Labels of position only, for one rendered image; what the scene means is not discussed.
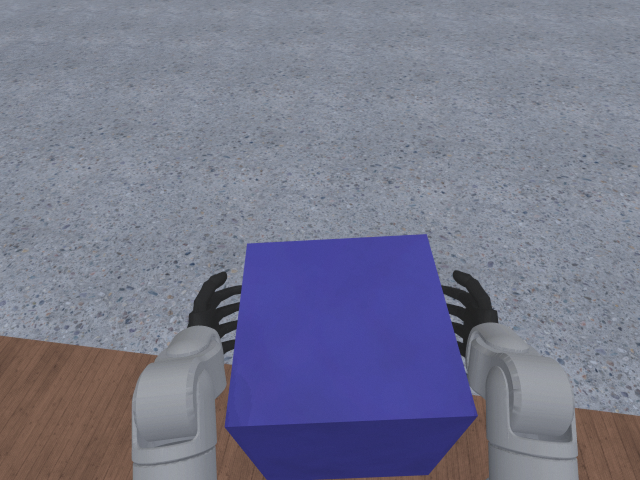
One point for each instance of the carton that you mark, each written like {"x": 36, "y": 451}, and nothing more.
{"x": 345, "y": 363}

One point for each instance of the robot left hand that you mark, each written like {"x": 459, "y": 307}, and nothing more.
{"x": 205, "y": 313}

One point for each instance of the robot right forearm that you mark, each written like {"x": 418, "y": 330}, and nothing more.
{"x": 530, "y": 406}

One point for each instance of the robot right hand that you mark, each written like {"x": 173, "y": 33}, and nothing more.
{"x": 478, "y": 306}

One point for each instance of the robot left forearm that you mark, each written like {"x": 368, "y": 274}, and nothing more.
{"x": 173, "y": 409}

